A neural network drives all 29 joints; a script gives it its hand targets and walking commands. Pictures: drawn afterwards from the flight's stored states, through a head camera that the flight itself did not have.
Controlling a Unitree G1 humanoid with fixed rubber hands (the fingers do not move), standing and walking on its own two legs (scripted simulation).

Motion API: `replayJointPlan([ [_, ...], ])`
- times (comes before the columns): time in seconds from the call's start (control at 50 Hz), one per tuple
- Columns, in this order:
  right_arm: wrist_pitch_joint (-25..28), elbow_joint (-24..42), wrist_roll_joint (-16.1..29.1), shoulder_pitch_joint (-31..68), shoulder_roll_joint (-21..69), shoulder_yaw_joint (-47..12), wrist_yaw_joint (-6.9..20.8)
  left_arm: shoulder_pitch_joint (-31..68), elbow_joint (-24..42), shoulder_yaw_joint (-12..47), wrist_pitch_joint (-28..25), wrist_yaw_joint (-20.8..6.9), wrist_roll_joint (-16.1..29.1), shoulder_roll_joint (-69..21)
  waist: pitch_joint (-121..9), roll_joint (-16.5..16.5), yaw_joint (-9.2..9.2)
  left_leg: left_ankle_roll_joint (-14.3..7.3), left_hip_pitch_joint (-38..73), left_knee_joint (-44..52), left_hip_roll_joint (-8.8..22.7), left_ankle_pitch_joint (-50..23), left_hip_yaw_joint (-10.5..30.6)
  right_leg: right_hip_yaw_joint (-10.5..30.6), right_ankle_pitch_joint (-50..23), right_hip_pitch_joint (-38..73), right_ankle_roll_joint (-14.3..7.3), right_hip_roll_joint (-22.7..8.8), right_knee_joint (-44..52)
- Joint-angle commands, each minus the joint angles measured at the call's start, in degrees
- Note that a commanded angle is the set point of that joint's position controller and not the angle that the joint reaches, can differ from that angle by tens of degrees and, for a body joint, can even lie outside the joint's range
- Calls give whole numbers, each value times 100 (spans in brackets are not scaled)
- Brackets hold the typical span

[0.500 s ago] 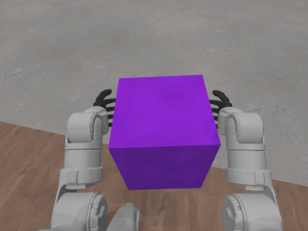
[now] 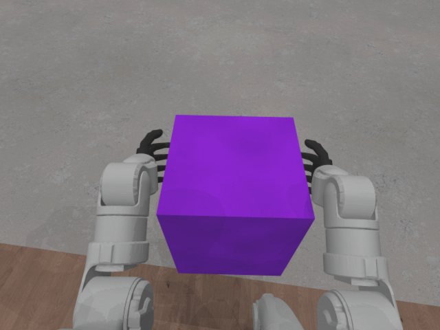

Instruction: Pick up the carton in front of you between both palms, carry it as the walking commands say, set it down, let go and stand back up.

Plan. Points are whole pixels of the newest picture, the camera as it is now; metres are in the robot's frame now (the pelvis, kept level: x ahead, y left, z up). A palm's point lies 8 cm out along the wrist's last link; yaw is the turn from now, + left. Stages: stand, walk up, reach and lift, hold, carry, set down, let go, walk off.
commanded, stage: carry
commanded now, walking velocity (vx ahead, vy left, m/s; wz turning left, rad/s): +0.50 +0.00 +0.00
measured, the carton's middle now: (231, 200) +0.34 -0.01 +0.01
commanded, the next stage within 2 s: none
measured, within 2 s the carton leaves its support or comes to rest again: neither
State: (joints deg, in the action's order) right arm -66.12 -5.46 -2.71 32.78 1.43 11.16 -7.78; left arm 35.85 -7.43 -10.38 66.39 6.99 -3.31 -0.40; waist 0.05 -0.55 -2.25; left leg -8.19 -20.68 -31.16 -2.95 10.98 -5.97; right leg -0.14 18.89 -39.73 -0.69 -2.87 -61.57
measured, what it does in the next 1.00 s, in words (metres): goes down: right foot, then left foot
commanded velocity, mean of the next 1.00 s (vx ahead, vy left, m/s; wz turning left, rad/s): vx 0.50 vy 0.00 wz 0.00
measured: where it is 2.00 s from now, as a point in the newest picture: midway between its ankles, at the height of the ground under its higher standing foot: (214, 139)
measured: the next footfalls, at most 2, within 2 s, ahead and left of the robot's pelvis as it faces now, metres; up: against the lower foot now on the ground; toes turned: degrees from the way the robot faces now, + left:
right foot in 0.28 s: +0.35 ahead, -0.09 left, -0.03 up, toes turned -3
left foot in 0.78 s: +0.65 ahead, +0.09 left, -0.03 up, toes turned +6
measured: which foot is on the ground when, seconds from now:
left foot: down 0.00-0.28, up 0.30-0.76, down 0.78-1.00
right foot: up 0.00-0.26, down 0.28-0.80, up 0.82-1.00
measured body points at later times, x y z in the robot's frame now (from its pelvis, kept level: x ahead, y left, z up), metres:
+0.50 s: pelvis +0.29 -0.04 -0.03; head +0.33 -0.05 +0.42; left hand +0.65 +0.14 +0.06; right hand +0.67 -0.17 +0.05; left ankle +0.29 +0.10 -0.68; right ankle +0.32 -0.08 -0.76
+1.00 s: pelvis +0.58 +0.02 -0.03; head +0.62 +0.03 +0.42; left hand +0.96 +0.16 +0.05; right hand +0.93 -0.14 +0.05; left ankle +0.61 +0.08 -0.77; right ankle +0.57 -0.11 -0.69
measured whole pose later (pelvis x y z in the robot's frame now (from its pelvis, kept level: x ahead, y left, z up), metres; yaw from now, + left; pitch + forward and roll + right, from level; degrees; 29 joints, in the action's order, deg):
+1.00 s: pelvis +0.58 +0.02 -0.03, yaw +0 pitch +5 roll -1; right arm -67.4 -5.3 -3.6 32.7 2.0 10.8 -7.8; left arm 35.7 -7.3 -11.4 67.4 6.5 -3.7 -0.6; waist -0.7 -0.4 -2.1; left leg -5.6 -21.2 -25.6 -1.1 10.4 -7.3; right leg -1.6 21.4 -34.7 0.1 -2.4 -62.4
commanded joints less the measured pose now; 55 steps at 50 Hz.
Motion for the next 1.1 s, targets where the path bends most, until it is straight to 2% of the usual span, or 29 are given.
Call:
replayJointPlan([
  [0.0,185,1168,2774,4588,6350,-3920,1485,3599,918,3700,-214,-1028,2195,-6432,-2952,654,-71,-322,2924,511,1504,-3620,1614,-128,-607,-742,19,-14,402],
  [0.08,118,1295,2763,4560,6056,-4004,1496,3655,1166,3813,-133,-996,2135,-6080,-2697,638,-195,-158,3055,385,1174,-3980,1213,-331,-1644,-599,-72,171,1573],
  [0.16,-16,868,2595,4178,5752,-3888,1485,3507,869,3694,73,-1067,2030,-5718,-2385,651,-372,-124,3194,135,1012,-3901,1010,-650,-2532,-69,-231,428,3018],
  [0.2,-63,599,2558,4191,5726,-3826,1495,3434,573,3543,157,-1129,1959,-5598,-2287,711,-232,-29,2884,-268,1012,-3884,856,-664,-2767,742,-418,481,3575],
  [0.22,-84,461,2558,4240,5740,-3791,1508,3376,402,3430,184,-1153,1914,-5524,-2366,734,-53,74,2636,-702,975,-4130,729,-782,-2764,1457,-506,562,3761],
  [0.24,-96,327,2556,4311,5752,-3751,1521,3303,237,3316,196,-1179,1870,-5481,-2573,612,220,229,2118,-1472,860,-3833,459,-852,-2998,2559,-542,537,4007],
  [0.26,-101,208,2526,4382,5727,-3695,1527,3302,125,3182,206,-1220,1837,-5434,-2849,225,448,351,1013,-2532,671,-2180,377,-255,-3435,3875,-536,-64,3665],
  [0.28,-142,61,2509,4463,5850,-3640,1541,3433,-57,3047,222,-1250,1811,-5362,-3284,-812,265,479,-522,-3489,296,1550,368,1419,-5513,5428,-870,-1509,2547],
  [0.3,-187,-50,2548,4601,5935,-3480,1507,3436,-319,2894,207,-1252,1803,-5302,-3715,-1762,631,744,-2171,-5134,-256,2561,624,3318,-3446,6389,-2031,-2217,3068],
  [0.32,-179,7,2525,4747,5965,-3531,1479,3357,-365,2932,175,-1303,1944,-5635,-3444,-1236,673,561,-2570,-5170,68,2190,795,3420,-1858,5882,-1867,-1868,3530],
  [0.34,-133,81,2523,4953,6156,-3524,1452,3734,-85,3041,140,-1358,2110,-5925,-3136,-777,627,496,-2579,-5037,208,1807,797,2938,-1467,5302,-1608,-1544,3722],
  [0.36,-78,197,2497,5061,6272,-3475,1409,4184,183,3202,122,-1405,2328,-6185,-2883,-197,500,521,-2480,-4712,346,1468,807,2496,-1557,4720,-1397,-1393,3872],
  [0.44,-9,537,2405,4911,6420,-3452,1210,4755,810,3546,25,-1431,2823,-6677,-2803,-320,350,694,-2060,-3801,605,1024,638,1622,-1754,3830,-1269,-1114,4042],
  [0.5,28,635,2237,4576,6337,-3505,1099,4513,938,3597,9,-1429,2852,-6606,-2876,-427,490,776,-2515,-3266,671,652,491,1293,-2828,4306,-1299,-1065,3869],
  [0.56,38,829,2157,4517,6192,-3628,1046,4397,1090,3686,9,-1435,2849,-6452,-2811,-486,614,766,-2835,-2673,676,141,388,1040,-3637,4747,-1199,-941,3708],
  [0.62,-13,913,2087,4425,5977,-3699,1020,4223,1094,3729,61,-1441,2797,-6263,-2651,-563,694,676,-2622,-1759,535,-445,229,737,-4194,4860,-1081,-755,3586],
  [0.7,-117,558,1930,4129,5748,-3639,1093,3790,608,3654,99,-1484,2611,-6092,-2351,-668,785,555,-1658,4,114,-1181,-264,238,-4749,4827,-840,-495,3356],
  [0.72,-131,438,1910,4092,5728,-3598,1132,3717,467,3621,89,-1496,2572,-6083,-2369,-762,661,473,-1049,350,32,-1283,-310,145,-5107,4664,-725,-520,3140],
  [0.74,-129,275,1883,3997,5730,-3540,1172,3706,333,3593,82,-1510,2556,-6104,-2541,-735,393,410,-79,799,-35,-1576,-432,-87,-5263,4378,-537,-471,2621],
  [0.76,-112,139,1856,3900,5709,-3463,1215,3733,209,3583,72,-1528,2535,-6130,-2850,-545,120,380,1178,932,120,-1869,-414,-354,-4671,3782,-347,-355,1883],
  [0.78,-101,22,1862,3823,5659,-3353,1268,3746,89,3580,60,-1544,2504,-6154,-3281,-37,-29,234,2693,396,1217,-2514,880,-310,-2376,2507,-176,-284,845],
  [0.8,-66,-165,1781,3946,5536,-3250,1285,3850,-110,3530,94,-1557,2493,-6380,-3886,1402,-10,-749,4608,-12,2761,-3445,3041,-161,1146,503,43,389,-640],
  [0.82,-12,-264,1890,3730,5698,-3268,1323,3848,-76,3443,70,-1550,2466,-6323,-3901,1555,-170,-1110,4601,536,2666,-1815,3823,91,1421,-380,10,572,-1486],
  [0.84,57,20,2019,4008,5925,-3349,1358,4164,100,3529,27,-1528,2523,-6487,-3494,1258,-185,-900,4122,757,2365,-1200,3455,160,1142,-642,-65,320,-1549],
  [0.86,92,337,2201,4425,6133,-3455,1385,4352,271,3540,-14,-1490,2563,-6592,-3249,720,-144,-675,3619,857,2191,-1171,3076,176,766,-582,-74,160,-1351],
  [0.88,114,616,2385,4757,6330,-3598,1403,4373,413,3536,-43,-1437,2550,-6651,-3013,450,-79,-514,3079,981,2101,-1391,2686,173,508,-402,-35,-18,-1034],
  [0.94,107,1127,2684,4859,6600,-3814,1432,3883,695,3545,-61,-1261,2384,-6697,-3011,533,45,-308,2559,1327,1912,-1207,2029,24,191,89,86,-110,-227],
  [1.0,39,1260,2642,4285,6605,-3899,1500,3239,887,3638,-61,-1158,2128,-6641,-2964,682,94,-297,2779,1478,1866,-1892,1566,-193,-96,4,223,-131,703],
  [1.08,-28,1459,2397,3332,6449,-4006,1622,2513,1295,3937,-56,-1173,1941,-6590,-2648,810,125,13,3064,1509,1616,-2891,902,-526,-968,190,271,-44,2064],
])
